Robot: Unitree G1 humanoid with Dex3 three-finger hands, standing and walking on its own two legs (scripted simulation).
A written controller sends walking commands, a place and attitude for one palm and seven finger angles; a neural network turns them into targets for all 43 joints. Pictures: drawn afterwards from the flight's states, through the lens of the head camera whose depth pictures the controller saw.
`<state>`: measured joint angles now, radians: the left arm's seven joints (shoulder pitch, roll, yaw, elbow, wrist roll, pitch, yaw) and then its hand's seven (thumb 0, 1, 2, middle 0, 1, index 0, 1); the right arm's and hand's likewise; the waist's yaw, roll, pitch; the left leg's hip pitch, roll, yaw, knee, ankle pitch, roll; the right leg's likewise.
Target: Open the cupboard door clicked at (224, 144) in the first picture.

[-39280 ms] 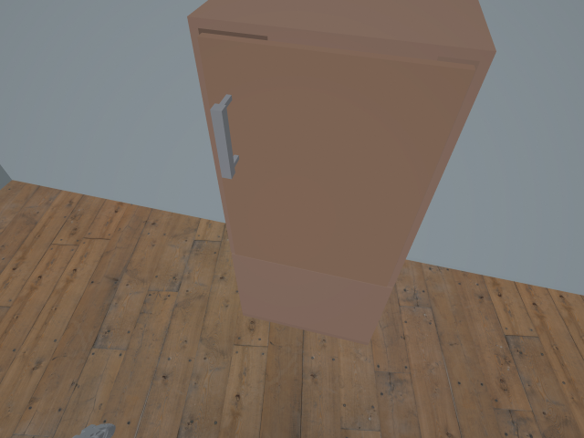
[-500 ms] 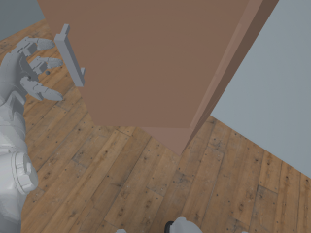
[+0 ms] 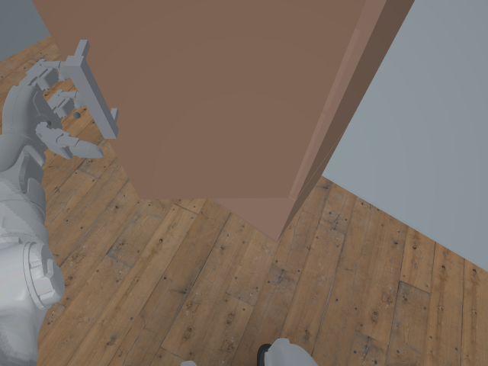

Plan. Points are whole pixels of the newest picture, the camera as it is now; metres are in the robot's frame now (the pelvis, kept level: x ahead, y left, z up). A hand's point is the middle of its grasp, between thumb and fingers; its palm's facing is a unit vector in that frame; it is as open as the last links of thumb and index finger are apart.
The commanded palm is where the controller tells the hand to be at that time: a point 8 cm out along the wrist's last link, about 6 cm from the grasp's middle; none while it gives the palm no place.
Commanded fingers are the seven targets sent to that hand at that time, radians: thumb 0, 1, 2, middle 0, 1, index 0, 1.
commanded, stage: slide the fingers in behind the handle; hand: left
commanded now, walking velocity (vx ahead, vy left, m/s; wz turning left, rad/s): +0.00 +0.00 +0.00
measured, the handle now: (98, 93) +0.53 +0.20 +0.11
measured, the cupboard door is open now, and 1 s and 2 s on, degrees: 37 39 40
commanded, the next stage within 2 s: close the thumb around the handle in 1.26 s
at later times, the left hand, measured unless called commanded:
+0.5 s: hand (95, 116) +0.48 +0.20 +0.11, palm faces -0.06 -1.00 -0.01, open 14.0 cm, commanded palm +0.45 +0.24 +0.11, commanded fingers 0.00 -0.50 0.30 -0.30 -1.20 -0.30 -1.20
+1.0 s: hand (109, 122) +0.47 +0.18 +0.11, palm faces -0.02 -1.00 -0.02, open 14.1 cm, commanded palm +0.44 +0.22 +0.11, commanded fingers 0.00 -0.50 0.30 -0.30 -1.20 -0.30 -1.20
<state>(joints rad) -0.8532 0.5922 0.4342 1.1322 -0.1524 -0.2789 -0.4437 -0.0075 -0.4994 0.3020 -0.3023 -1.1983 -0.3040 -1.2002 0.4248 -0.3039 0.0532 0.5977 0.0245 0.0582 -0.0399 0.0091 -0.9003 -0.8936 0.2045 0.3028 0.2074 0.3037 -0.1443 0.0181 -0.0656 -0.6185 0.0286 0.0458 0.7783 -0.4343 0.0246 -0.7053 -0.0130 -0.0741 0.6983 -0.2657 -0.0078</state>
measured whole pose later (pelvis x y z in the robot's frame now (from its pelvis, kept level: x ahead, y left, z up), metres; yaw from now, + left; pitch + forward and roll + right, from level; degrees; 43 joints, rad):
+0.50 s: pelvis +0.00 +0.00 +0.00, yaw +0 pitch +15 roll -1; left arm -0.84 0.49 0.37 1.09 -0.16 -0.29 -0.37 -0.01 -0.50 0.30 -0.30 -1.20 -0.30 -1.20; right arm 0.39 -0.29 0.05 0.60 0.02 0.04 -0.03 0.01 -0.90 -0.89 0.20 0.30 0.21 0.30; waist -0.12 0.02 -0.07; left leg -0.60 0.02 0.04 0.77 -0.44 0.02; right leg -0.69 -0.02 -0.08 0.70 -0.27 -0.01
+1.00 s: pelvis +0.00 -0.01 +0.00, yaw +1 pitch +13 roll -1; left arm -0.82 0.43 0.33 1.08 -0.16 -0.32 -0.29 -0.01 -0.50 0.30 -0.29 -1.20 -0.28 -1.20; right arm 0.40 -0.29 0.04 0.64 0.02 0.01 -0.02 0.01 -0.90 -0.89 0.20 0.30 0.21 0.30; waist -0.11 0.03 -0.07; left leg -0.57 0.02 0.04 0.75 -0.42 0.02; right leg -0.66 -0.02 -0.08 0.70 -0.27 -0.02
